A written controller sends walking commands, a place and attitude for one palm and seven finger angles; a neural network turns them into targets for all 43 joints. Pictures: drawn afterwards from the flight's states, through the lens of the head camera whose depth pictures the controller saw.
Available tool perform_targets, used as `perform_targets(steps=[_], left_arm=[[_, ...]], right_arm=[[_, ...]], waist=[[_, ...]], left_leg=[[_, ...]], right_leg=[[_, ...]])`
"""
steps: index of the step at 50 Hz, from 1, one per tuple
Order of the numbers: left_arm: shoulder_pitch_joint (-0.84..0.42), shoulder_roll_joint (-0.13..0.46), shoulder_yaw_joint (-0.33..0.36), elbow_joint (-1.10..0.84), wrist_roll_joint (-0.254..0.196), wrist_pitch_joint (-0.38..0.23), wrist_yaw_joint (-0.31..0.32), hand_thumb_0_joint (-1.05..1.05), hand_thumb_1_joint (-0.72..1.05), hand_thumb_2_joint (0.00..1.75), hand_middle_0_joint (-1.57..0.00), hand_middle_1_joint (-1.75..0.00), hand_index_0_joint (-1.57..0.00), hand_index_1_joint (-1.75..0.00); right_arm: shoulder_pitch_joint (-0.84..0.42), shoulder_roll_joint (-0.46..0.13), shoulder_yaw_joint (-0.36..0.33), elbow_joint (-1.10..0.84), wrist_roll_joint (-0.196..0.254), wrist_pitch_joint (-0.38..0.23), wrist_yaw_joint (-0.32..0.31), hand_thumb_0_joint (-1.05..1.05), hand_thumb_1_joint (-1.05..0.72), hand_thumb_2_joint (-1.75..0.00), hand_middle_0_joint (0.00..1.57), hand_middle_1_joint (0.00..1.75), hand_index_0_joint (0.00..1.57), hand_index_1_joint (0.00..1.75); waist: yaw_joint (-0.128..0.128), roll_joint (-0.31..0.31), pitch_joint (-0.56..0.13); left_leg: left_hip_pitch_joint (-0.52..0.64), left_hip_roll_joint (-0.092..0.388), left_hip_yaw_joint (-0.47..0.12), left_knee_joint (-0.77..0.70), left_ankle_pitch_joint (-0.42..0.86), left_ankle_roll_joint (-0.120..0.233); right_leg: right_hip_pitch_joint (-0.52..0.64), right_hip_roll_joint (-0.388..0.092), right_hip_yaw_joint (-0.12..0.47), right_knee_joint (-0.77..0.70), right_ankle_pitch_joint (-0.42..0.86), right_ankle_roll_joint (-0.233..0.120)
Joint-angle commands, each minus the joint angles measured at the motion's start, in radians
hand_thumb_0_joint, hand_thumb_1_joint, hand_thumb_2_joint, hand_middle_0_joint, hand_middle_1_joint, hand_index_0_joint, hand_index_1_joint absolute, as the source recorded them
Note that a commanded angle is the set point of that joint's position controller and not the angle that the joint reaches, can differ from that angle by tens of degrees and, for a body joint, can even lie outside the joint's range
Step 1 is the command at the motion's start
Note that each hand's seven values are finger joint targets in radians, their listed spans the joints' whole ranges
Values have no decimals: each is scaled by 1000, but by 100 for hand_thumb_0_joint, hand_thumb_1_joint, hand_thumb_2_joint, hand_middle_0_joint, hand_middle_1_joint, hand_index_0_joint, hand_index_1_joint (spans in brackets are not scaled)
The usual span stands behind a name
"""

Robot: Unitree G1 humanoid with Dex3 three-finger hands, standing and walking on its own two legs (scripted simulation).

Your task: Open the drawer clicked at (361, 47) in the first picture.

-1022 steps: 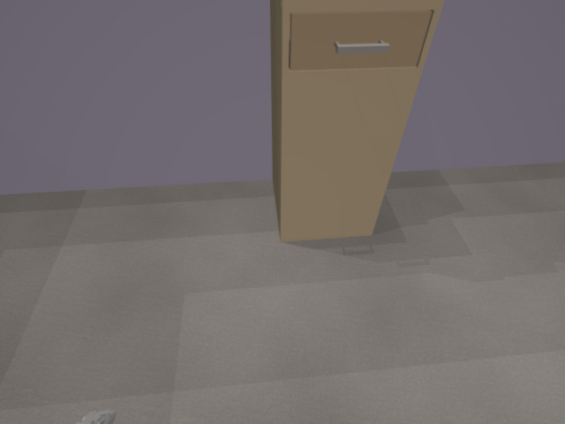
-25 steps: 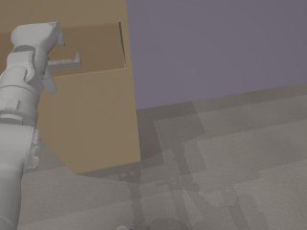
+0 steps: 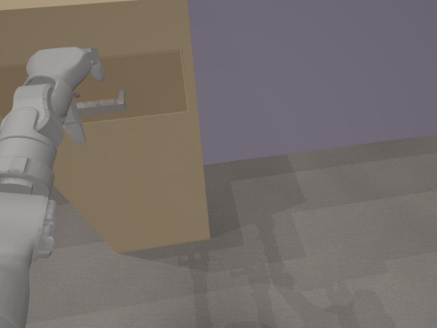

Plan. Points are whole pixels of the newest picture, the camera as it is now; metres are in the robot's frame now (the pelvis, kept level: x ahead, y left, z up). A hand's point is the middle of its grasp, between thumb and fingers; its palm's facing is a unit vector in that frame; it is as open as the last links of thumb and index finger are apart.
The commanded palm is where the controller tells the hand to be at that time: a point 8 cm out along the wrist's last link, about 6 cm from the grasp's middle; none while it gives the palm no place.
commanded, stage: re-aim the fingers above the handle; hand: left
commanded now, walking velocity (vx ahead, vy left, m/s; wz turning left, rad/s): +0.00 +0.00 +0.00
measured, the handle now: (89, 102) +0.54 +0.24 +0.12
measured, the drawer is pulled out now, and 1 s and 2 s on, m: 0.00 0.00 0.00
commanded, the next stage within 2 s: none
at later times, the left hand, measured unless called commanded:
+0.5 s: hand (76, 94) +0.49 +0.23 +0.18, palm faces -0.04 -0.02 -1.00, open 13.3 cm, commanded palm +0.49 +0.25 +0.26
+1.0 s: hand (74, 92) +0.49 +0.23 +0.18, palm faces -0.02 -0.03 -1.00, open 13.4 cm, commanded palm +0.48 +0.27 +0.26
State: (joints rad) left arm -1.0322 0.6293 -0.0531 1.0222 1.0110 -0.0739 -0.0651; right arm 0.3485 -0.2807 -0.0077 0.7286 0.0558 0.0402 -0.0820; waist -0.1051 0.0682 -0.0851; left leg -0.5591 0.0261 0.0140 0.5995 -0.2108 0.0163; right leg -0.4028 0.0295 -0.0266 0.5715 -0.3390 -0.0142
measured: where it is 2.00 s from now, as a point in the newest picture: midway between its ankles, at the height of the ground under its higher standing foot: outside the picture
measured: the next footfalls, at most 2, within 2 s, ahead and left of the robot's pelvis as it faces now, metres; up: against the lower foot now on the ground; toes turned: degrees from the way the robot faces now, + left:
none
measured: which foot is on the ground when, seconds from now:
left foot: down 0.00-1.00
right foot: down 0.00-1.00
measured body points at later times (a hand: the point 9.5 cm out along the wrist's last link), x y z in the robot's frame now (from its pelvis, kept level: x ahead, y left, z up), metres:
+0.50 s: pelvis +0.01 -0.01 +0.00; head +0.05 -0.03 +0.45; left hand +0.49 +0.23 +0.23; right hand +0.06 -0.29 -0.13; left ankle +0.05 +0.11 -0.73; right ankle -0.04 -0.11 -0.73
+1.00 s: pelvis +0.01 +0.00 +0.00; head +0.05 -0.02 +0.45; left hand +0.49 +0.23 +0.23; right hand +0.06 -0.28 -0.13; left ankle +0.05 +0.11 -0.73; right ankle -0.04 -0.11 -0.73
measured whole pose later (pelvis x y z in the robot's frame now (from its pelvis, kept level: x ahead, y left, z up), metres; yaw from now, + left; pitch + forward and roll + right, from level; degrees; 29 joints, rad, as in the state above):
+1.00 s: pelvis +0.01 +0.00 +0.00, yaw +0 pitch +9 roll -1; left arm -0.97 0.63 -0.02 0.95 1.00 -0.07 -0.08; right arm 0.31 -0.28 -0.03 0.72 0.05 0.09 -0.06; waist -0.09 0.07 -0.08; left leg -0.52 0.02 0.02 0.59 -0.22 0.01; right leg -0.36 0.03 -0.02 0.56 -0.35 -0.02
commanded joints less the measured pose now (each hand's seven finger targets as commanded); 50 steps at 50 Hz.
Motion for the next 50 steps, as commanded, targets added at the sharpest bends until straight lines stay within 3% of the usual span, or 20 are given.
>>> perform_targets(steps=[1, 10, 13, 16, 18, 20, 23, 25, 30, 32, 34, 35, 36, 37, 38, 40, 42, 44, 48, 50], left_arm=[[-675, 431, 144, -292, -10, 37, 94, 0, -50, 30, -30, -120, -30, -120], [-622, 463, 175, -311, -19, 35, 85, 0, -50, 30, -30, -120, -30, -120], [-630, 432, 161, -371, -23, 21, 79, 0, -50, 30, -30, -120, -30, -120], [-584, 444, 173, -316, -25, 35, 76, 0, -50, 30, -30, -120, -30, -120], [-620, 406, 143, -352, -35, 25, 68, 0, -50, 30, -30, -120, -30, -120], [-614, 441, 171, -363, -27, 23, 73, 0, -50, 30, -30, -120, -30, -120], [-595, 391, 137, -343, -35, 27, 62, 0, -50, 30, -30, -120, -30, -120], [-594, 432, 167, -324, -35, 31, 64, 0, -50, 30, -30, -120, -30, -120], [-605, 415, 158, -353, -29, 21, 64, 0, -50, 30, -30, -120, -30, -120], [-617, 374, 130, -378, -32, 15, 64, 0, -50, 30, -30, -120, -30, -120], [-596, 398, 161, -384, -35, 8, 68, 0, -50, 30, -30, -120, -30, -120], [-588, 417, 174, -364, -29, 12, 71, 0, -50, 30, -30, -120, -30, -120], [-584, 369, 136, -368, -34, 16, 69, 0, -50, 30, -30, -120, -30, -120], [-585, 375, 141, -358, -33, 22, 70, 0, -50, 30, -30, -120, -30, -120], [-586, 369, 135, -352, -34, 25, 66, 0, -50, 30, -30, -120, -30, -120], [-573, 427, 180, -333, -27, 34, 71, 0, -50, 30, -30, -120, -30, -120], [-581, 405, 160, -327, -25, 36, 69, 0, -50, 30, -30, -120, -30, -120], [-578, 420, 169, -302, -24, 39, 70, 0, -50, 30, -30, -120, -30, -120], [-594, 424, 172, -334, -17, 32, 68, 0, -50, 30, -30, -120, -30, -120], [-570, 484, 218, -296, -6, 36, 76, 0, -50, 30, -30, -120, -30, -120]], right_arm=[[58, -153, -53, -78, 1, -20, -13, 0, -90, -90, 20, 30, 20, 30], [29, -156, -56, -80, 3, 1, -9, 0, -90, -90, 20, 30, 20, 30], [16, -148, -62, -91, -1, 3, -4, 0, -90, -90, 20, 30, 20, 30], [15, -154, -59, -85, 4, 14, -4, 0, -90, -90, 20, 30, 20, 30], [11, -153, -62, -90, 1, 10, -3, 0, -90, -90, 20, 30, 20, 30], [11, -154, -66, -86, 0, 12, -1, 0, -90, -90, 20, 30, 20, 30], [8, -150, -62, -86, 1, 14, -2, 0, -90, -90, 20, 30, 20, 30], [12, -159, -64, -77, 3, 16, -3, 0, -90, -90, 20, 30, 20, 30], [13, -152, -66, -81, 1, 15, 1, 0, -90, -90, 20, 30, 20, 30], [15, -150, -67, -86, 0, 12, 5, 0, -90, -90, 20, 30, 20, 30], [11, -148, -70, -89, -4, 12, 6, 0, -90, -90, 20, 30, 20, 30], [13, -151, -69, -86, -3, 16, 6, 0, -90, -90, 20, 30, 20, 30], [4, -145, -67, -93, -2, 15, 7, 0, -90, -90, 20, 30, 20, 30], [9, -148, -68, -84, -2, 14, 8, 0, -90, -90, 20, 30, 20, 30], [8, -149, -66, -87, -5, 13, 8, 0, -90, -90, 20, 30, 20, 30], [11, -154, -66, -86, -3, 18, 9, 0, -90, -90, 20, 30, 20, 30], [6, -150, -65, -87, -1, 18, 7, 0, -90, -90, 20, 30, 20, 30], [3, -151, -61, -85, 0, 18, 7, 0, -90, -90, 20, 30, 20, 30], [6, -151, -64, -92, -6, 19, 6, 0, -90, -90, 20, 30, 20, 30], [8, -156, -64, -88, -3, 24, 2, 0, -90, -90, 20, 30, 20, 30]], waist=[[-3, 12, -409], [7, 4, -401], [13, 35, -434], [11, -2, -377], [6, 3, -399], [13, 29, -415], [5, -11, -390], [5, -12, -378], [12, 16, -407], [11, 23, -411], [19, 21, -431], [19, 11, -408], [15, 6, -395], [15, 19, -391], [12, -9, -390], [24, -4, -392], [20, 2, -380], [20, -3, -366], [25, 15, -411], [30, 1, -389]], left_leg=[[336, -38, 10, -24, 180, 43], [318, -46, 20, -17, 216, 45], [362, -48, 23, -9, 269, 45], [328, -48, 19, -19, 237, 44], [351, -46, 20, -20, 245, 45], [366, -47, 21, -15, 253, 46], [355, -47, 22, -15, 255, 48], [345, -44, 19, -20, 226, 47], [371, -47, 16, -14, 262, 46], [385, -45, 11, -18, 265, 42], [394, -46, 15, -11, 281, 46], [376, -46, 12, -12, 276, 44], [376, -48, 14, -16, 259, 45], [379, -44, 15, -16, 259, 43], [366, -44, 15, -14, 260, 45], [353, -45, 11, -20, 243, 43], [351, -43, 13, -26, 232, 41], [338, -42, 13, -27, 217, 42], [354, -41, 14, -20, 259, 41], [335, -37, 11, -29, 222, 40]], right_leg=[[42, 11, 24, -94, 281, 1], [93, 4, 34, -90, 377, 3], [101, 6, 30, -87, 408, -4], [87, 7, 24, -88, 386, 0], [91, 6, 25, -92, 380, -2], [90, 7, 30, -87, 396, -2], [91, 5, 28, -93, 401, 0], [78, 6, 29, -92, 374, 3], [80, 9, 27, -82, 394, -3], [63, 12, 18, -79, 370, -6], [82, 12, 26, -79, 394, -6], [78, 14, 21, -76, 392, -7], [67, 13, 20, -83, 369, -5], [61, 13, 20, -82, 367, -7], [75, 11, 22, -88, 370, -5], [77, 13, 22, -81, 357, -6], [68, 12, 19, -84, 338, -6], [66, 11, 24, -88, 323, -4], [87, 11, 23, -80, 356, -9], [74, 13, 22, -81, 317, -6]])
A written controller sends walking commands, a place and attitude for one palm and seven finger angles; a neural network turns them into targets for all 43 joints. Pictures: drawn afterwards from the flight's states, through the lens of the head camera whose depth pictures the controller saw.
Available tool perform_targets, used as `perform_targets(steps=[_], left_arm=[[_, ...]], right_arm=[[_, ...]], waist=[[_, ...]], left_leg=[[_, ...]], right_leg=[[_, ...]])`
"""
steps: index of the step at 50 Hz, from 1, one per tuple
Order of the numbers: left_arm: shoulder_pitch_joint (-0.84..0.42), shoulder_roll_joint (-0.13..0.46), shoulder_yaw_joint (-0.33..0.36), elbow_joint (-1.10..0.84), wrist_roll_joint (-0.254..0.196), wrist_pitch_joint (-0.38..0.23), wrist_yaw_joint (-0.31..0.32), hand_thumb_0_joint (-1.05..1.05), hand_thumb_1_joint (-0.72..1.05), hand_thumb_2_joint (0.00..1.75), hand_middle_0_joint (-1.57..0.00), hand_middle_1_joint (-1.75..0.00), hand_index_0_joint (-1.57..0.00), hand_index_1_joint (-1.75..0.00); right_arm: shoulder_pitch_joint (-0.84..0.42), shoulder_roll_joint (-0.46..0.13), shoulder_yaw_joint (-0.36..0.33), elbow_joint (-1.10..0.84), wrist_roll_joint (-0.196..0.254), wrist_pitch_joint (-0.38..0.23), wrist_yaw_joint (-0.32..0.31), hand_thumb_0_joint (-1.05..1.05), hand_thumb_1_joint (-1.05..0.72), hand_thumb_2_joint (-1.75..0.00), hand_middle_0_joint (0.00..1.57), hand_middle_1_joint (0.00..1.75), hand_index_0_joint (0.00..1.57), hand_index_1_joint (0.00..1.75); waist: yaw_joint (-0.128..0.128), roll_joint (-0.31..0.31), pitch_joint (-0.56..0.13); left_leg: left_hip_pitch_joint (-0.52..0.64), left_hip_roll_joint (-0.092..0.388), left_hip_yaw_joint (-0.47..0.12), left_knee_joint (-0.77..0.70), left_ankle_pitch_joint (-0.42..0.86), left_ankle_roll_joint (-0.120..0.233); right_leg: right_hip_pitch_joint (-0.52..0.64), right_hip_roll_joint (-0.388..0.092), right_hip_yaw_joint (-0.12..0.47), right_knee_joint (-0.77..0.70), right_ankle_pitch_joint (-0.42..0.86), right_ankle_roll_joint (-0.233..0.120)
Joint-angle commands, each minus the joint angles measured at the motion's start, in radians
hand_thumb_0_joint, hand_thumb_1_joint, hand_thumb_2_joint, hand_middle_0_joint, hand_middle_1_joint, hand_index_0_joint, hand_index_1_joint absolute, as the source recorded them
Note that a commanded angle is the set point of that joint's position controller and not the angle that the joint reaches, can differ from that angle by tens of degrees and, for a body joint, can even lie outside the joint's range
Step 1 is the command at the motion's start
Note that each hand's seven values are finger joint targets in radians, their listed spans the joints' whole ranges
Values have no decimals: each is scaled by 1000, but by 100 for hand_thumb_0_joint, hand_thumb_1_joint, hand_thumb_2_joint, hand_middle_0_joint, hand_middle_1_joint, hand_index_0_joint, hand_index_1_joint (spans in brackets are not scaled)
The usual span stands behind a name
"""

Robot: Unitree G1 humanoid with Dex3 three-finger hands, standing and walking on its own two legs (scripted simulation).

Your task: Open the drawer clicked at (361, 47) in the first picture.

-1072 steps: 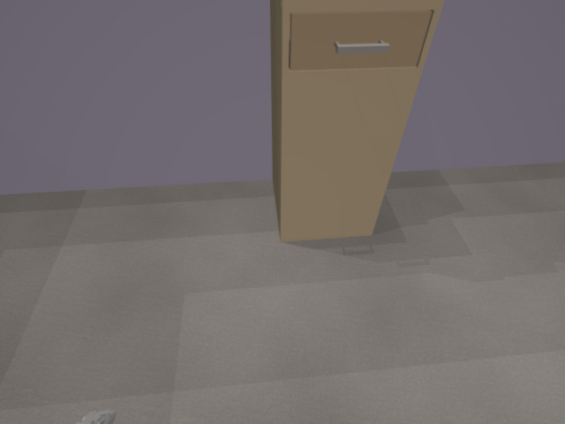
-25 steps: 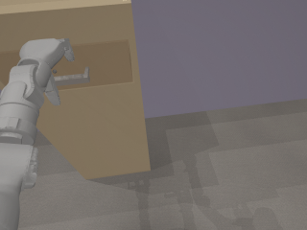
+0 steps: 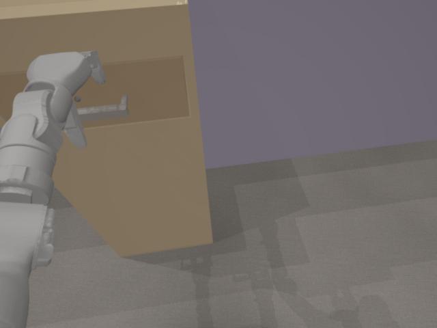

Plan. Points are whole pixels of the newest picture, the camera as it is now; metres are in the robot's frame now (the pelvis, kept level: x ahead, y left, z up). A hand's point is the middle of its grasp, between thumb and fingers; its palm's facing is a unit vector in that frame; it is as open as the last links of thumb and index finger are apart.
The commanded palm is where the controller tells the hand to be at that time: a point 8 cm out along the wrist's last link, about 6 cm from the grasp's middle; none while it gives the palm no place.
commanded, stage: re-aim the fingers above the handle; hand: left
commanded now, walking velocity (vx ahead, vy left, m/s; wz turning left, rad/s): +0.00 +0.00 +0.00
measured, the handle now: (92, 108) +0.53 +0.25 +0.12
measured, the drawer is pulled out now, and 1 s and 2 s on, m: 0.00 0.00 0.00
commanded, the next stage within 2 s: lower the fingers behind the handle in 1.06 s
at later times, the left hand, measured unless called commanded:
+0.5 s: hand (61, 91) +0.48 +0.26 +0.20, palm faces +0.01 -0.01 -1.00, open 13.4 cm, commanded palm +0.47 +0.26 +0.25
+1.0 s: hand (69, 97) +0.48 +0.25 +0.18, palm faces +0.02 -0.01 -1.00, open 13.6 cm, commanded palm +0.47 +0.25 +0.24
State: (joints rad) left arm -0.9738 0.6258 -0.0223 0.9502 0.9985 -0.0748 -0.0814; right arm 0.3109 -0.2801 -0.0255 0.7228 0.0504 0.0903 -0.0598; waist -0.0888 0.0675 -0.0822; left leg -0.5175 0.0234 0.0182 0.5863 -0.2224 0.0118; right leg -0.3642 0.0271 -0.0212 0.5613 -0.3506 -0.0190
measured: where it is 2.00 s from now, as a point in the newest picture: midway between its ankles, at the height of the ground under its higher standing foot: outside the picture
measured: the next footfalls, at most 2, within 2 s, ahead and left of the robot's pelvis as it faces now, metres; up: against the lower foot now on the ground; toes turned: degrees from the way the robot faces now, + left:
none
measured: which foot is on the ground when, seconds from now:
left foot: down 0.00-1.00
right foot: down 0.00-1.00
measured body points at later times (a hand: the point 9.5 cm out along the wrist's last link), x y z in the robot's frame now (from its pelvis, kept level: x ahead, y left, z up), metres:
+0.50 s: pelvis +0.00 +0.00 +0.00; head +0.03 -0.02 +0.45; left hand +0.47 +0.25 +0.25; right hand +0.03 -0.28 -0.13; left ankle +0.04 +0.11 -0.73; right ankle -0.05 -0.11 -0.73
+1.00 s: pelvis +0.01 +0.01 +0.00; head +0.05 -0.01 +0.45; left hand +0.47 +0.25 +0.24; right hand +0.09 -0.26 -0.13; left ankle +0.04 +0.11 -0.73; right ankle -0.05 -0.11 -0.73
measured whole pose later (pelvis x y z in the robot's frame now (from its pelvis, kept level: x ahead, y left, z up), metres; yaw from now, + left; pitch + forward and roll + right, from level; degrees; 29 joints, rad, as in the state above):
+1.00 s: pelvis +0.01 +0.01 +0.00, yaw +1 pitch +9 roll -1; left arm -0.95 0.60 -0.08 0.84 0.97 -0.03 -0.09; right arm 0.28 -0.27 -0.03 0.70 0.05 0.12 -0.04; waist -0.04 0.06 -0.08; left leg -0.51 0.01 0.02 0.59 -0.24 0.02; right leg -0.35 0.01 -0.02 0.56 -0.37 -0.01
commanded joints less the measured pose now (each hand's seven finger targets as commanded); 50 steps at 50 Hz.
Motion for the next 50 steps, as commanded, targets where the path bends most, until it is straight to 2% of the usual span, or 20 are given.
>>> perform_targets(steps=[1, 6, 9, 11, 14, 17, 19, 20, 22, 23, 27, 29, 31, 33, 36, 38, 43, 46, 49, 50], left_arm=[[-630, 504, 198, -226, 10, 34, 92, 0, -50, 30, -30, -120, -30, -120], [-606, 487, 181, -198, 15, 35, 96, 0, -50, 30, -30, -120, -30, -120], [-605, 559, 240, -217, 23, 22, 104, 0, -50, 30, -30, -120, -30, -120], [-606, 506, 201, -217, 23, 25, 105, 0, -50, 30, -30, -120, -30, -120], [-585, 502, 196, -197, 24, 31, 105, 0, -50, 30, -30, -120, -30, -120], [-550, 454, 159, -163, 17, 51, 89, 0, -50, 30, -30, -120, -30, -120], [-524, 423, 128, -129, 12, 63, 68, 0, -50, 30, -30, -120, -30, -120], [-550, 377, 81, -137, 7, 67, 57, 0, -50, 30, -30, -120, -30, -120], [-547, 349, 62, -173, 3, 62, 37, 0, -50, 30, -30, -120, -30, -120], [-527, 351, 69, -156, 1, 61, 26, 0, -50, 30, -30, -120, -30, -120], [-513, 301, 33, -193, -15, 47, 1, 0, -50, 30, -30, -120, -30, -120], [-494, 343, 71, -193, -17, 38, -5, 0, -50, 30, -30, -120, -30, -120], [-493, 287, 33, -241, -23, 31, -10, 0, -50, 30, -30, -120, -30, -120], [-466, 301, 56, -267, -28, 20, -12, 0, -50, 30, -30, -120, -30, -120], [-427, 259, 38, -291, -39, 26, -9, 0, -50, 30, -30, -120, -30, -120], [-471, 262, 38, -310, -44, 23, -4, 0, -50, 30, -30, -120, -30, -120], [-519, 300, 74, -357, -37, 27, 33, 0, -50, 30, -30, -120, -30, -120], [-539, 242, 30, -323, -33, 53, 47, 0, -50, 30, -30, -120, -30, -120], [-547, 272, 52, -292, -28, 71, 51, 0, -50, 30, -30, -120, -30, -120], [-550, 228, 13, -281, -25, 80, 50, 0, -50, 30, -30, -120, -30, -120]], right_arm=[[40, -154, -43, -90, 2, -25, -22, 0, -90, -90, 20, 30, 20, 30], [36, -153, -43, -93, 5, -22, -26, 0, -90, -90, 20, 30, 20, 30], [36, -153, -46, -97, 4, -19, -29, 0, -90, -90, 20, 30, 20, 30], [38, -149, -46, -100, 3, -17, -25, 0, -90, -90, 20, 30, 20, 30], [32, -153, -47, -99, 6, -17, -25, 0, -90, -90, 20, 30, 20, 30], [36, -157, -49, -95, 7, -16, -23, 0, -90, -90, 20, 30, 20, 30], [34, -160, -47, -96, 12, -13, -25, 0, -90, -90, 20, 30, 20, 30], [38, -163, -46, -93, 12, -14, -23, 0, -90, -90, 20, 30, 20, 30], [40, -159, -50, -96, 11, -16, -20, 0, -90, -90, 20, 30, 20, 30], [42, -159, -50, -96, 9, -14, -21, 0, -90, -90, 20, 30, 20, 30], [39, -154, -47, -103, 11, -10, -22, 0, -90, -90, 20, 30, 20, 30], [35, -157, -48, -101, 11, -8, -23, 0, -90, -90, 20, 30, 20, 30], [29, -149, -51, -111, 8, -8, -20, 0, -90, -90, 20, 30, 20, 30], [29, -152, -53, -111, 4, -3, -16, 0, -90, -90, 20, 30, 20, 30], [12, -146, -53, -121, 7, 2, -9, 0, -90, -90, 20, 30, 20, 30], [13, -151, -53, -116, 4, 1, -7, 0, -90, -90, 20, 30, 20, 30], [8, -147, -55, -114, -1, 0, -3, 0, -90, -90, 20, 30, 20, 30], [13, -142, -54, -105, 1, -3, 5, 0, -90, -90, 20, 30, 20, 30], [14, -147, -53, -100, 1, -2, 6, 0, -90, -90, 20, 30, 20, 30], [14, -142, -50, -102, 1, -1, 6, 0, -90, -90, 20, 30, 20, 30]], waist=[[22, 6, -389], [17, -9, -369], [34, 5, -423], [26, 18, -406], [25, 2, -387], [16, -9, -355], [7, -43, -324], [-6, -27, -298], [-1, 1, -316], [-1, -31, -313], [0, -26, -299], [10, -41, -309], [11, -4, -323], [20, -13, -343], [24, -9, -309], [14, -24, -306], [19, 13, -371], [10, 20, -358], [10, 1, -367], [4, -8, -352]], left_leg=[[279, -37, 8, -19, 230, 44], [257, -34, 14, -21, 207, 43], [262, -35, 18, -18, 225, 44], [270, -35, 16, -19, 232, 42], [261, -33, 18, -25, 204, 43], [267, -30, 20, -29, 196, 42], [258, -29, 22, -32, 168, 45], [262, -26, 18, -39, 153, 43], [296, -26, 16, -36, 173, 44], [293, -26, 15, -35, 177, 47], [303, -29, 12, -38, 176, 46], [295, -28, 14, -33, 189, 47], [330, -30, 15, -26, 219, 47], [340, -29, 13, -22, 259, 46], [347, -29, 10, -22, 262, 44], [347, -26, 2, -25, 258, 43], [379, -30, -3, -9, 302, 41], [388, -27, -10, -8, 303, 35], [383, -27, -10, -4, 297, 37], [374, -31, -9, 0, 295, 39]], right_leg=[[49, 14, 18, -71, 329, -1], [39, 13, 20, -76, 313, 2], [81, 11, 32, -71, 341, 0], [61, 15, 22, -70, 340, -1], [55, 14, 25, -77, 309, 1], [35, 15, 20, -85, 300, 1], [24, 13, 24, -95, 281, 6], [-6, 15, 16, -97, 258, 5], [-15, 17, 17, -98, 257, -1], [1, 15, 19, -105, 262, 0], [-14, 16, 16, -101, 262, -1], [7, 13, 22, -97, 283, 0], [-6, 15, 18, -90, 298, -5], [15, 17, 14, -86, 330, -9], [-17, 22, 4, -81, 315, -9], [-21, 23, 0, -85, 295, -11], [-15, 25, 0, -69, 319, -14], [-56, 29, -11, -60, 299, -13], [-50, 28, -9, -60, 300, -11], [-58, 28, -11, -58, 303, -12]])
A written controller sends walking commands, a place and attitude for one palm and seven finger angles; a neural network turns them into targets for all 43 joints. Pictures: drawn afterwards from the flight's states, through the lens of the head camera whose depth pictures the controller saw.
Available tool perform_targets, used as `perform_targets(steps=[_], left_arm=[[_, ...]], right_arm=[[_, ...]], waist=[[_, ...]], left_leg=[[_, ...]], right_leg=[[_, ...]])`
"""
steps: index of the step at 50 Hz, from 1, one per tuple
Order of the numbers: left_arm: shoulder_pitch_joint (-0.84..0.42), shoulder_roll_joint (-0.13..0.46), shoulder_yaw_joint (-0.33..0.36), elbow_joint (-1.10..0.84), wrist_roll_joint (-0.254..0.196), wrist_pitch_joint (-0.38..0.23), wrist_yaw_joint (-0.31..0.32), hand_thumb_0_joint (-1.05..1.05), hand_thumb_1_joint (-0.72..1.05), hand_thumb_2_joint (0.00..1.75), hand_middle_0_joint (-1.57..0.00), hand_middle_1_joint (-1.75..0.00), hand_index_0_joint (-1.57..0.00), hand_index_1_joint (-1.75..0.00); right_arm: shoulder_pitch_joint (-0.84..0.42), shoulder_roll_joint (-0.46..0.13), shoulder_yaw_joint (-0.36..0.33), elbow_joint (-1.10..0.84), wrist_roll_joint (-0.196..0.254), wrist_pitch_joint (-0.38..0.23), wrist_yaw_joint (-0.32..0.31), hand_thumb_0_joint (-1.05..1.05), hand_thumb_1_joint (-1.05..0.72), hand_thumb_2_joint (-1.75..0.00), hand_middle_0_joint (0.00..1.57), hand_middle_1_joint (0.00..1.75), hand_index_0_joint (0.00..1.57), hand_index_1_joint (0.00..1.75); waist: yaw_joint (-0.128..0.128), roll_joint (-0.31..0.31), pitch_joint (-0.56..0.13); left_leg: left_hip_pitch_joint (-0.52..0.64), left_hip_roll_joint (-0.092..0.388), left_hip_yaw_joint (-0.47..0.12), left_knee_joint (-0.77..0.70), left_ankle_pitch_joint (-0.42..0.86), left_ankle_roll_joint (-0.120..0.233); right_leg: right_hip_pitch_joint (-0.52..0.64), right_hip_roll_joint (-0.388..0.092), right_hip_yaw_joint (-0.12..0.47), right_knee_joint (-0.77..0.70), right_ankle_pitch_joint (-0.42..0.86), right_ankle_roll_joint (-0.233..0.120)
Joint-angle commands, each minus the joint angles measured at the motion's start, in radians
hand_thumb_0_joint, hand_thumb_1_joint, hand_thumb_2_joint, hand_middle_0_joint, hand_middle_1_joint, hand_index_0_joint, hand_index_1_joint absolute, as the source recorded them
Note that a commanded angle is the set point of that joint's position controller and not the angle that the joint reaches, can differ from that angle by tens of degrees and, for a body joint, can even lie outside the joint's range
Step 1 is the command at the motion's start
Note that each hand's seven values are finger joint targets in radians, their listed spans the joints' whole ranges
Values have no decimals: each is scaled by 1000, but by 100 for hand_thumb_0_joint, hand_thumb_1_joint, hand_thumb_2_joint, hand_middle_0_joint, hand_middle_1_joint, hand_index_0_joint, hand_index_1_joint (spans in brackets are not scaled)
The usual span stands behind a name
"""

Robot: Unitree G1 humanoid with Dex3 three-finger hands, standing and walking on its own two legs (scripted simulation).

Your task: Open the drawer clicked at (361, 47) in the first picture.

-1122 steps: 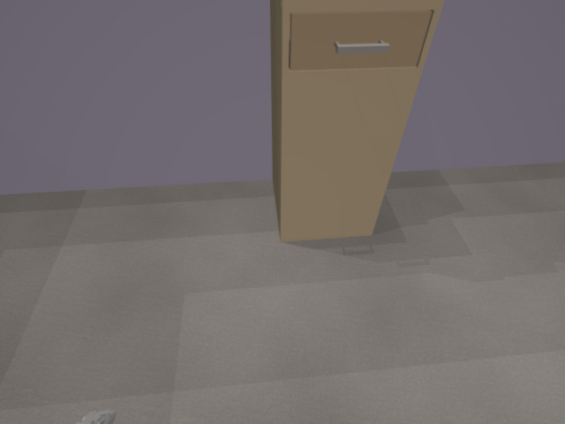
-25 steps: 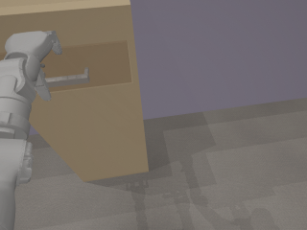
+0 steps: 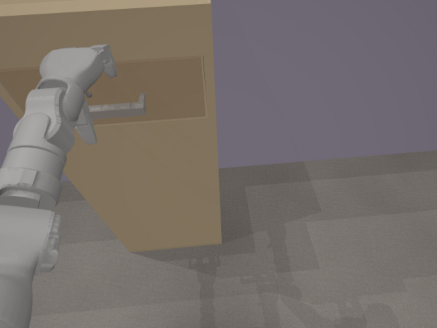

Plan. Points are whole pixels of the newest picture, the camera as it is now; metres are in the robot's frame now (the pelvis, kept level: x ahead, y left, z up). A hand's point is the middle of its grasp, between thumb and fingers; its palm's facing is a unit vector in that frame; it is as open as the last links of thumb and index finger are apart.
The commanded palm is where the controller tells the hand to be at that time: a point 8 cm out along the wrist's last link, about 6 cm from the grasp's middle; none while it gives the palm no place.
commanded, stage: re-aim the fingers above the handle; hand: left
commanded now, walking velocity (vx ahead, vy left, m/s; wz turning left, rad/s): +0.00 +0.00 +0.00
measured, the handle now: (110, 105) +0.52 +0.23 +0.12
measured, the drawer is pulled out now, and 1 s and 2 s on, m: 0.00 0.00 0.00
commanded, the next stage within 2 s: lower the fingers behind the handle in 0.06 s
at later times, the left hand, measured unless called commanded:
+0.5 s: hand (90, 94) +0.47 +0.23 +0.18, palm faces -0.01 +0.00 -1.00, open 13.6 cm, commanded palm +0.47 +0.23 +0.22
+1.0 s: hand (91, 96) +0.47 +0.23 +0.18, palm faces +0.02 +0.00 -1.00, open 13.7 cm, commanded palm +0.47 +0.24 +0.18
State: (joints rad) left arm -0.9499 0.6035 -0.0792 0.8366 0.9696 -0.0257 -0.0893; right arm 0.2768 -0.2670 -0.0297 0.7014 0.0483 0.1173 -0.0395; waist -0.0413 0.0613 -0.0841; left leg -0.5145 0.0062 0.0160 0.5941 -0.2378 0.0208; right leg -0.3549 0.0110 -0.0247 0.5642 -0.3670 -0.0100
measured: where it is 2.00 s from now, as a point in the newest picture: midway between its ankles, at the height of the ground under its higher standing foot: outside the picture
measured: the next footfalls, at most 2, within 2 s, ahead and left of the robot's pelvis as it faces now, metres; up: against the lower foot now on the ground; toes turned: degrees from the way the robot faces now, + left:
none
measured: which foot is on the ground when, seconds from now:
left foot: down 0.00-1.00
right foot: down 0.00-1.00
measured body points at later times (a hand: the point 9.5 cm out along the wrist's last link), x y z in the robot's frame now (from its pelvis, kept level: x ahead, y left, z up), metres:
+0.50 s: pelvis -0.01 -0.01 +0.00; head +0.03 -0.03 +0.44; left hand +0.47 +0.23 +0.24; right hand +0.05 -0.29 -0.14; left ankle +0.03 +0.11 -0.73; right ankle -0.06 -0.12 -0.73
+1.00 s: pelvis -0.02 -0.01 -0.01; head +0.03 -0.02 +0.44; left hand +0.47 +0.23 +0.23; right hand +0.02 -0.29 -0.14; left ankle +0.03 +0.11 -0.73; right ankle -0.06 -0.12 -0.73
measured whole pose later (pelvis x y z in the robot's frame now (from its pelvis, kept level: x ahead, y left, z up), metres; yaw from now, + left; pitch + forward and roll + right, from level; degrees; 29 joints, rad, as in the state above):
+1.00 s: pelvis -0.02 -0.01 -0.01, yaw +0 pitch +11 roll -1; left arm -1.06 0.64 -0.12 0.98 0.99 0.01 -0.05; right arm 0.34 -0.28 -0.01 0.70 0.06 0.12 -0.05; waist -0.08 0.05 -0.10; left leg -0.62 0.03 -0.01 0.67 -0.24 0.00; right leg -0.47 0.03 -0.04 0.66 -0.38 -0.03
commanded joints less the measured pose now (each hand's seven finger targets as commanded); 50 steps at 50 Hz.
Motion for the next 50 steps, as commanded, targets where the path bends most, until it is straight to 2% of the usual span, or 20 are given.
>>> perform_targets(steps=[1, 4, 8, 10, 13, 15, 18, 21, 23, 25, 29, 30, 32, 36, 38, 40, 43, 45, 46, 50], left_arm=[[-573, 230, 57, -160, 3, 38, 55, 0, -50, 30, -30, -120, -30, -120], [-599, 220, 47, -188, 7, 42, 48, 0, -50, 30, -30, -120, -30, -120], [-583, 159, 0, -173, -4, 50, 28, 0, -50, 30, -30, -120, -30, -120], [-554, 185, 14, -104, 0, 59, 22, 0, -50, 30, -30, -120, -30, -120], [-542, 201, 21, -111, 2, 45, 7, 0, -50, 30, -30, -120, -30, -120], [-512, 213, 31, -72, 9, 45, 2, 0, -50, 30, -30, -120, -30, -120], [-518, 132, -35, -87, 1, 30, -9, 0, -50, 30, -30, -120, -30, -120], [-491, 199, 15, -58, 15, 30, -2, 0, -50, 30, -30, -120, -30, -120], [-482, 158, -12, -53, 7, 26, -7, 0, -50, 30, -30, -120, -30, -120], [-456, 196, 13, -12, 12, 29, -2, 0, -50, 30, -30, -120, -30, -120], [-455, 173, -10, -7, 8, 28, -2, 0, -50, 30, -30, -120, -30, -120], [-430, 209, 18, 23, 13, 34, 0, 0, -50, 30, -30, -120, -30, -120], [-431, 219, 17, 39, 16, 37, -1, 0, -50, 30, -30, -120, -30, -120], [-421, 199, -8, 77, 18, 39, -3, 0, -50, 30, -30, -120, -30, -120], [-418, 175, -18, 62, 12, 35, -3, 0, -50, 30, -30, -120, -30, -120], [-392, 215, 8, 94, 26, 38, 2, 0, -50, 30, -30, -120, -30, -120], [-398, 163, -35, 90, 20, 40, -1, 0, -50, 30, -30, -120, -30, -120], [-378, 203, -8, 127, 30, 48, 5, 0, -50, 30, -30, -120, -30, -120], [-397, 163, -50, 129, 30, 53, 5, 0, -50, 30, -30, -120, -30, -120], [-397, 181, -40, 179, 36, 63, 11, 0, -50, 30, -30, -120, -30, -120]], right_arm=[[48, -153, -45, -78, 3, -28, -14, 0, -90, -90, 20, 30, 20, 30], [48, -151, -49, -80, 1, -28, -13, 0, -90, -90, 20, 30, 20, 30], [43, -144, -44, -86, 1, -27, -18, 0, -90, -90, 20, 30, 20, 30], [41, -153, -39, -78, 5, -24, -23, 0, -90, -90, 20, 30, 20, 30], [44, -152, -36, -82, 4, -25, -28, 0, -90, -90, 20, 30, 20, 30], [49, -153, -35, -75, 5, -21, -29, 0, -90, -90, 20, 30, 20, 30], [51, -149, -36, -79, 5, -22, -26, 0, -90, -90, 20, 30, 20, 30], [61, -155, -37, -76, 5, -19, -28, 0, -90, -90, 20, 30, 20, 30], [68, -152, -38, -72, 5, -22, -27, 0, -90, -90, 20, 30, 20, 30], [74, -159, -38, -68, 8, -18, -28, 0, -90, -90, 20, 30, 20, 30], [82, -155, -37, -71, 10, -20, -27, 0, -90, -90, 20, 30, 20, 30], [85, -161, -37, -68, 10, -19, -30, 0, -90, -90, 20, 30, 20, 30], [90, -163, -34, -67, 12, -19, -31, 0, -90, -90, 20, 30, 20, 30], [97, -168, -31, -67, 15, -19, -30, 0, -90, -90, 20, 30, 20, 30], [106, -164, -34, -70, 13, -24, -26, 0, -90, -90, 20, 30, 20, 30], [112, -169, -33, -71, 13, -19, -28, 0, -90, -90, 20, 30, 20, 30], [117, -166, -31, -76, 13, -20, -26, 0, -90, -90, 20, 30, 20, 30], [118, -172, -30, -79, 16, -20, -30, 0, -90, -90, 20, 30, 20, 30], [116, -170, -26, -81, 17, -22, -29, 0, -90, -90, 20, 30, 20, 30], [126, -175, -21, -83, 18, -28, -32, 0, -90, -90, 20, 30, 20, 30]], waist=[[-46, -5, -346], [-48, 5, -385], [-59, -32, -348], [-61, -43, -282], [-60, -59, -301], [-57, -57, -275], [-71, -48, -252], [-60, -44, -261], [-71, -58, -258], [-69, -70, -236], [-74, -74, -236], [-74, -87, -221], [-75, -91, -217], [-87, -96, -166], [-85, -96, -184], [-81, -104, -185], [-90, -96, -178], [-89, -111, -163], [-100, -98, -149], [-102, -116, -139]], left_leg=[[373, -12, -8, -8, 315, 29], [401, -14, -6, 4, 342, 31], [374, -15, -4, 0, 301, 36], [332, -15, -6, -14, 230, 34], [318, -19, -1, -7, 241, 38], [292, -18, 1, -5, 224, 37], [290, -16, 2, -6, 206, 35], [263, -17, 4, 0, 184, 34], [258, -16, 11, 5, 180, 37], [224, -16, 8, 3, 150, 34], [213, -15, 15, 12, 145, 37], [195, -14, 17, 11, 128, 36], [170, -14, 20, 14, 118, 36], [144, -9, 16, 11, 78, 33], [151, -11, 19, 16, 80, 35], [132, -10, 18, 22, 80, 33], [127, -10, 21, 23, 62, 33], [109, -8, 19, 23, 36, 32], [104, -8, 18, 22, 24, 31], [84, -4, 13, 22, -4, 32]], right_leg=[[-73, 44, -9, -60, 322, -21], [-67, 44, -3, -56, 345, -20], [-62, 39, -3, -67, 327, -17], [-90, 37, -2, -71, 279, -14], [-55, 32, 7, -72, 307, -14], [-68, 31, 10, -66, 308, -13], [-95, 30, 7, -72, 272, -13], [-92, 30, 15, -63, 265, -12], [-89, 26, 18, -70, 270, -10], [-100, 26, 19, -65, 249, -7], [-102, 24, 25, -64, 253, -3], [-105, 22, 26, -67, 243, -1], [-100, 18, 31, -63, 245, 2], [-147, 20, 24, -64, 188, 4], [-137, 20, 25, -67, 190, 2], [-141, 21, 26, -54, 194, 2], [-150, 20, 27, -61, 176, 4], [-170, 21, 26, -55, 142, 5], [-188, 20, 24, -56, 125, 6], [-206, 22, 21, -52, 87, 7]])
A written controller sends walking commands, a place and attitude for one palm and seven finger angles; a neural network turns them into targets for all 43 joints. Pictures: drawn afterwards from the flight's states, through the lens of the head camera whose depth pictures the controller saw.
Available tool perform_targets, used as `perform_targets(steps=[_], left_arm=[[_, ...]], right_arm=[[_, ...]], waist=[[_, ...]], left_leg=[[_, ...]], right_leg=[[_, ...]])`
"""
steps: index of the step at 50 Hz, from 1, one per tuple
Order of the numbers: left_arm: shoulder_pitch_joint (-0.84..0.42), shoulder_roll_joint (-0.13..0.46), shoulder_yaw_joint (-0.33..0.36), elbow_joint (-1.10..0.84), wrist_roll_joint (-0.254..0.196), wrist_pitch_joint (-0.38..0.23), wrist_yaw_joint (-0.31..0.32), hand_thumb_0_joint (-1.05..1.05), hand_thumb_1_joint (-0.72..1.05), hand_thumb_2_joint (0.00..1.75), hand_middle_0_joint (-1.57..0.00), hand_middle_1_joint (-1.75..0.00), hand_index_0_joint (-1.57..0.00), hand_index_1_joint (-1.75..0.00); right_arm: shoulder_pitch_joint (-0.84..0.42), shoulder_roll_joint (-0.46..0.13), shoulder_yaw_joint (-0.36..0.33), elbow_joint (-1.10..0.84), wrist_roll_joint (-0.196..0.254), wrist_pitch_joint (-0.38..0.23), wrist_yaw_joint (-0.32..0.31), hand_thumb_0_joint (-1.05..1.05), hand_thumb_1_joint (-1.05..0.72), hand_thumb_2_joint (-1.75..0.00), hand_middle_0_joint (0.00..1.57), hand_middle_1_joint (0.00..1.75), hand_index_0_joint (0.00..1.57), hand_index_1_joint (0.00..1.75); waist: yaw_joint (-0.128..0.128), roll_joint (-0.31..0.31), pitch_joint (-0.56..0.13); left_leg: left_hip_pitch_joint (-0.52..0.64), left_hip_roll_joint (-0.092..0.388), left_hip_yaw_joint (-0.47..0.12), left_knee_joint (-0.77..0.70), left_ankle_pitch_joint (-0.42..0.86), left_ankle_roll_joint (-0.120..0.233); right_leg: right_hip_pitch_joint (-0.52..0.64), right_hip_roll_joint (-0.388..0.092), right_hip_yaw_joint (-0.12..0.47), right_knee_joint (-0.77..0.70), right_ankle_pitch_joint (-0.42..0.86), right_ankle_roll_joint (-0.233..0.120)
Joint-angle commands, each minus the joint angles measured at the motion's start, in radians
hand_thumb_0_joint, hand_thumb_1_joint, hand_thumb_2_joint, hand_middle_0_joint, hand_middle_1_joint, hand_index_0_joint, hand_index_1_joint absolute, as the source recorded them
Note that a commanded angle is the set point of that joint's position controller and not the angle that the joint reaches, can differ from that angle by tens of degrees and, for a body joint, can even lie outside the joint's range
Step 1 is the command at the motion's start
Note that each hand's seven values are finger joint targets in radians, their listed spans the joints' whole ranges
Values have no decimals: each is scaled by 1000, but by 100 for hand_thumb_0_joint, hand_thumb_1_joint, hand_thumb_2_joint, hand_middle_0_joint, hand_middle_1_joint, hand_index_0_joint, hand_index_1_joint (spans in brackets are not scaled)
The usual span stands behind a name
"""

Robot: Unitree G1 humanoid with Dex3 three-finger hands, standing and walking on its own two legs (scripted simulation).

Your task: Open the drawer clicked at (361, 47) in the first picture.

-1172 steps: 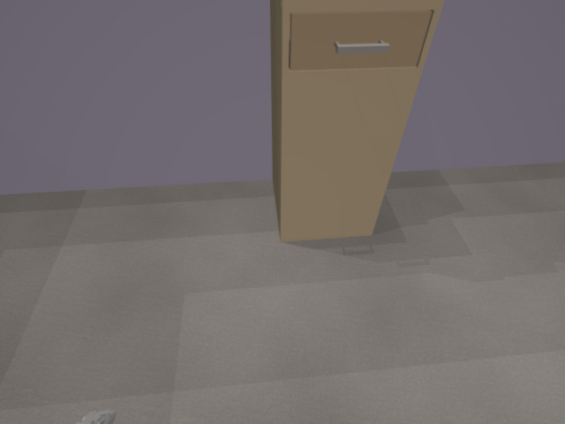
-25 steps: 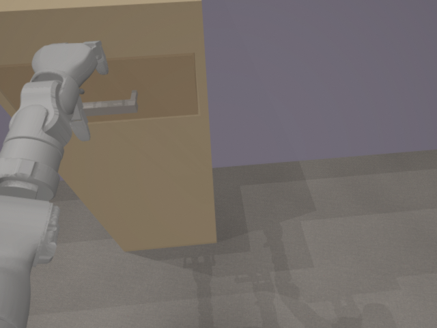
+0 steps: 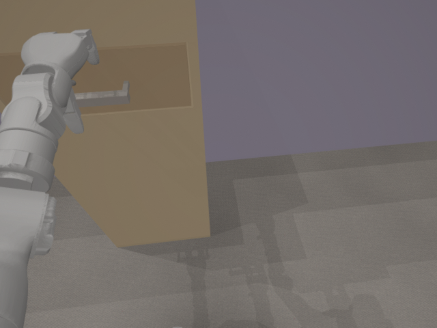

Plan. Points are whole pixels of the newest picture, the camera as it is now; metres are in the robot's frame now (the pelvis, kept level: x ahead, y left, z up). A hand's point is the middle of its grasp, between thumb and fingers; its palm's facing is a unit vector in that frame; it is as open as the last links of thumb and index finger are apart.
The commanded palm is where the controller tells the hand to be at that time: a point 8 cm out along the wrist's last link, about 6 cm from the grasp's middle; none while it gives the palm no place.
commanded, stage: lower the fingers behind the handle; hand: left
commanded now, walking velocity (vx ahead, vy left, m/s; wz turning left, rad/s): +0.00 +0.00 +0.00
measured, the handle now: (92, 93) +0.54 +0.24 +0.13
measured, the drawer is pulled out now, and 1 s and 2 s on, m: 0.00 0.00 0.00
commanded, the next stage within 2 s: close the thumb around the handle in 0.76 s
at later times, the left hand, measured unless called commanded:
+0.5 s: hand (90, 117) +0.49 +0.24 +0.11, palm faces -0.06 -0.02 -1.00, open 13.9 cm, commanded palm +0.49 +0.24 +0.17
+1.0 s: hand (93, 111) +0.50 +0.24 +0.12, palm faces -0.01 -0.01 -1.00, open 12.9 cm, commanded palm +0.48 +0.24 +0.17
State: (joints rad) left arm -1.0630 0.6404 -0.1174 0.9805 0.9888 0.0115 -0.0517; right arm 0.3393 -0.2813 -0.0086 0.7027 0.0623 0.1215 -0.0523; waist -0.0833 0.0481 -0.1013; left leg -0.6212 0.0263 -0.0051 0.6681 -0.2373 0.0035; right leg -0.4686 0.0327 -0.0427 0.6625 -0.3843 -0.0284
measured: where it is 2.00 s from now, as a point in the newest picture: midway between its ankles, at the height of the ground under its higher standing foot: outside the picture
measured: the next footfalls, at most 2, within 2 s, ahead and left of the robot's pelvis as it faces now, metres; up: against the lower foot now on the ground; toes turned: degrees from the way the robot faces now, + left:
none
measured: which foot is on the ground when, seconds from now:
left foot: down 0.00-1.00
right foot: down 0.00-1.00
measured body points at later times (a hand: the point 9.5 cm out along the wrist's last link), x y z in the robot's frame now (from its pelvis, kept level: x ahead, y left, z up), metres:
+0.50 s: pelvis -0.02 +0.02 -0.01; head +0.06 +0.01 +0.43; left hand +0.49 +0.24 +0.17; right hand +0.00 -0.26 -0.13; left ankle +0.05 +0.12 -0.72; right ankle -0.04 -0.10 -0.72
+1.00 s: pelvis +0.00 +0.02 +0.00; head +0.05 +0.01 +0.44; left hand +0.49 +0.23 +0.18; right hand +0.04 -0.25 -0.13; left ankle +0.05 +0.12 -0.72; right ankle -0.04 -0.10 -0.72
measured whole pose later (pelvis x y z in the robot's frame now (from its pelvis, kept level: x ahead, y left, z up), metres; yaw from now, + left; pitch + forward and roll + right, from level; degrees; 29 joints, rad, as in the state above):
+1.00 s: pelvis +0.00 +0.02 +0.00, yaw -1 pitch +13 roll -2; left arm -0.98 0.53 -0.07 1.07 1.05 0.06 0.11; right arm 0.32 -0.24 -0.01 0.70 0.03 0.10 -0.05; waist -0.11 0.06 -0.12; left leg -0.68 0.02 0.02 0.71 -0.25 0.02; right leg -0.53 0.03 -0.02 0.69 -0.39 -0.01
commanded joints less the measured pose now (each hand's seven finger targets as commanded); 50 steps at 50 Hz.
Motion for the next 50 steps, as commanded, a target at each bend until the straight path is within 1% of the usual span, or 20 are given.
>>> perform_targets(steps=[1, 4, 5, 9, 15, 18, 20, 23, 24, 25, 27, 29, 30, 34, 37, 39, 43, 45, 48, 50], left_arm=[[-279, 148, -1, 42, 22, 29, -26, 0, -50, 30, -30, -120, -30, -120], [-294, 108, -30, 40, 19, 30, -26, 0, -50, 30, -30, -120, -30, -120], [-271, 133, -9, 59, 24, 33, -25, 0, -50, 30, -30, -120, -30, -120], [-296, 104, -39, 65, 26, 39, -25, 0, -50, 30, -30, -120, -30, -120], [-252, 127, -21, 79, 37, 44, -24, 0, -50, 30, -30, -120, -30, -120], [-271, 88, -36, 47, 34, 26, -22, 0, -50, 30, -30, -120, -30, -120], [-342, 142, 27, -83, 12, -42, -8, 0, -50, 30, -30, -120, -30, -120], [-543, 293, 167, -392, -4, -178, 70, 0, -50, 30, -30, -120, -30, -120], [-533, 305, 184, -423, 6, -190, 116, 0, -50, 30, -30, -120, -30, -120], [-475, 251, 157, -348, 28, -165, 146, 0, -50, 30, -30, -120, -30, -120], [-414, 175, 132, -244, 34, -106, 187, 0, -50, 30, -30, -120, -30, -120], [-444, 184, 144, -243, 28, -70, 225, 0, -50, 30, -30, -120, -30, -120], [-451, 190, 153, -252, 30, -51, 242, 0, -50, 30, -30, -120, -30, -120], [-460, 175, 141, -218, 36, 28, 267, 0, -50, 30, -30, -120, -30, -120], [-452, 167, 128, -162, 47, 75, 263, 0, -50, 30, -30, -120, -30, -120], [-435, 202, 154, -151, 55, 85, 252, 0, -50, 30, -30, -120, -30, -120], [-434, 175, 112, -103, 65, 89, 214, 0, -50, 30, -30, -120, -30, -120], [-426, 204, 120, -73, 72, 86, 203, 0, -39, 35, -31, -121, -31, -121], [-429, 176, 98, -91, 73, 59, 183, 0, -22, 42, -32, -123, -32, -123], [-410, 196, 112, -95, 77, 40, 180, 0, -11, 47, -33, -124, -33, -124]], right_arm=[[62, -162, -42, -86, 5, -31, -21, 0, -90, -90, 20, 30, 20, 30], [75, -159, -42, -89, 3, -36, -18, 0, -90, -90, 20, 30, 20, 30], [74, -163, -41, -91, 3, -34, -21, 0, -90, -90, 20, 30, 20, 30], [76, -163, -38, -97, 3, -39, -23, 0, -90, -90, 20, 30, 20, 30], [82, -164, -37, -113, -1, -38, -28, 0, -90, -90, 20, 30, 20, 30], [93, -161, -44, -115, -8, -40, -25, 0, -90, -90, 20, 30, 20, 30], [101, -151, -53, -119, -15, -47, -26, 0, -90, -90, 20, 30, 20, 30], [105, -138, -75, -123, -33, -73, -38, 0, -90, -90, 20, 30, 20, 30], [117, -130, -80, -119, -36, -82, -35, 0, -90, -90, 20, 30, 20, 30], [130, -123, -81, -101, -38, -84, -28, 0, -90, -90, 20, 30, 20, 30], [134, -126, -81, -71, -33, -81, -11, 0, -90, -90, 20, 30, 20, 30], [138, -139, -85, -57, -32, -78, -1, 0, -90, -90, 20, 30, 20, 30], [137, -138, -88, -52, -34, -76, 4, 0, -90, -90, 20, 30, 20, 30], [128, -139, -86, -36, -32, -60, 13, 0, -90, -90, 20, 30, 20, 30], [104, -137, -79, -34, -31, -52, 10, 0, -90, -90, 20, 30, 20, 30], [96, -138, -76, -42, -32, -49, 5, 0, -90, -90, 20, 30, 20, 30], [77, -135, -64, -57, -30, -46, -11, 0, -90, -90, 20, 30, 20, 30], [69, -140, -61, -62, -26, -45, -20, 0, -90, -90, 20, 30, 20, 30], [71, -135, -62, -73, -29, -50, -26, 0, -90, -90, 20, 30, 20, 30], [73, -135, -64, -76, -28, -51, -27, 0, -90, -90, 20, 30, 20, 30]], waist=[[-61, -97, -116], [-67, -78, -127], [-66, -100, -122], [-76, -106, -112], [-66, -101, -120], [-76, -97, -122], [-66, -57, -191], [-44, 56, -456], [-28, 134, -551], [-31, 152, -536], [-44, 111, -413], [-53, 68, -393], [-43, 100, -420], [-47, 78, -434], [-47, 57, -373], [-33, 42, -387], [-48, -9, -319], [-54, -27, -287], [-56, -19, -304], [-45, 5, -312]], left_leg=[[186, -24, 33, -50, -13, 48], [194, -23, 34, -43, -14, 49], [183, -21, 31, -42, -21, 49], [170, -17, 28, -39, -48, 50], [151, -20, 30, -28, -62, 49], [164, -15, 21, -21, -63, 48], [169, -21, 20, 1, -57, 53], [273, -24, 1, 45, 25, 63], [340, -29, -7, 54, 57, 58], [373, -26, -18, 59, 89, 52], [341, -11, -32, 48, 92, 40], [330, -6, -35, 37, 115, 40], [349, -10, -30, 37, 138, 39], [378, -11, -27, 24, 199, 37], [351, -13, -21, 0, 149, 37], [346, -15, -12, -8, 154, 41], [296, -18, 1, -26, 107, 48], [274, -19, 7, -32, 69, 50], [283, -20, 12, -31, 70, 51], [288, -21, 13, -24, 83, 49]], right_leg=[[-103, -1, 39, -149, 91, 25], [-121, 2, 37, -143, 86, 24], [-122, 2, 36, -139, 79, 24], [-149, 2, 34, -134, 50, 27], [-162, 4, 31, -115, 30, 24], [-194, 9, 22, -103, 27, 20], [-182, 9, 35, -85, 40, 19], [-122, 15, 60, -47, 104, 11], [-127, 23, 54, -31, 114, 4], [-170, 33, 30, -19, 117, -3], [-246, 44, 4, -22, 108, -4], [-239, 46, -2, -30, 128, -2], [-225, 47, -2, -31, 139, -4], [-186, 50, -11, -42, 177, -4], [-175, 47, -15, -59, 149, -4], [-134, 44, -7, -67, 158, -3], [-110, 34, 2, -92, 144, 2], [-117, 29, 11, -98, 125, 9], [-100, 24, 18, -106, 132, 9], [-105, 24, 22, -95, 142, 7]])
